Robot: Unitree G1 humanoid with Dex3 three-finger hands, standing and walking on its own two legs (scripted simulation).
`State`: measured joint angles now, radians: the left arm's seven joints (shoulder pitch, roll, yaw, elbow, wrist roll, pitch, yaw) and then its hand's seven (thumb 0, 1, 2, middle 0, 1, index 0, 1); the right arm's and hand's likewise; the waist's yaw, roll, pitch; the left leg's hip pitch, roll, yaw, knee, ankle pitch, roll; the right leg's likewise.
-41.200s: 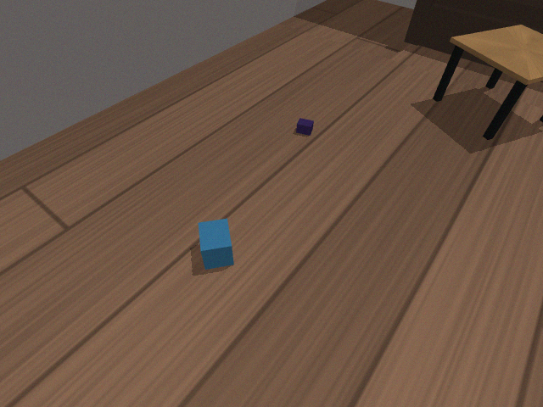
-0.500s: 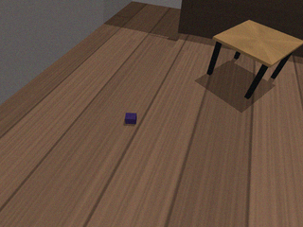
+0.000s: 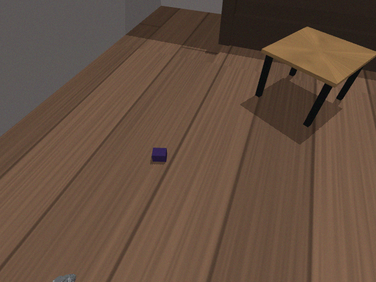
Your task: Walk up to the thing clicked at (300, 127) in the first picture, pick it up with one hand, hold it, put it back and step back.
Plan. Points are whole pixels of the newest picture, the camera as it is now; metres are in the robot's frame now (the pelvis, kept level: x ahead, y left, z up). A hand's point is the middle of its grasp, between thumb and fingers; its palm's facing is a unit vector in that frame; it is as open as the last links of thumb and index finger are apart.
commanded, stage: step back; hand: left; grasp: from above
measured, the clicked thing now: (159, 154) +0.99 +0.19 -0.73
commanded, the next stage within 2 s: stand in 0.10 s
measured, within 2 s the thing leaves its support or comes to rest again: neither
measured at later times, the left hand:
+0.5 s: hand out of the picture +0.10 +0.25 -0.14, palm faces -0.01 -0.94 -0.33, open 7.4 cm
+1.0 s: hand out of the picture +0.06 +0.24 -0.14, palm faces -0.03 -0.94 -0.34, open 7.4 cm
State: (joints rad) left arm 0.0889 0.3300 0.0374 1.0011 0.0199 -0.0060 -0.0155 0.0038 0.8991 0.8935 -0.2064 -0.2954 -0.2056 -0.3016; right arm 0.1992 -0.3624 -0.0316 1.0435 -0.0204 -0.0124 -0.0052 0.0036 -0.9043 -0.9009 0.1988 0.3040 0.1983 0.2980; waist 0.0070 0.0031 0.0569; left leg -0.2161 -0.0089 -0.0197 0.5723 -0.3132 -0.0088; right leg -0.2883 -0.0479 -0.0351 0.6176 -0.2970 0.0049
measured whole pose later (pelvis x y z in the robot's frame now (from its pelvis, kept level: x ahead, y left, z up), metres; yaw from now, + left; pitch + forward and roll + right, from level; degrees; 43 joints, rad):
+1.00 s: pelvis -0.01 -0.02 +0.02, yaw +0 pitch -2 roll +0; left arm 0.11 0.35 0.00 1.16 0.01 -0.01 -0.02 0.00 0.90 0.89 -0.20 -0.30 -0.20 -0.30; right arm 0.14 -0.35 0.00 1.15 -0.02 0.00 0.02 0.00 -0.90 -0.90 0.20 0.30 0.20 0.30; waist 0.01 0.01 0.05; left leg -0.10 0.03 -0.03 0.33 -0.19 -0.04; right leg -0.16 0.00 -0.05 0.34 -0.14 -0.02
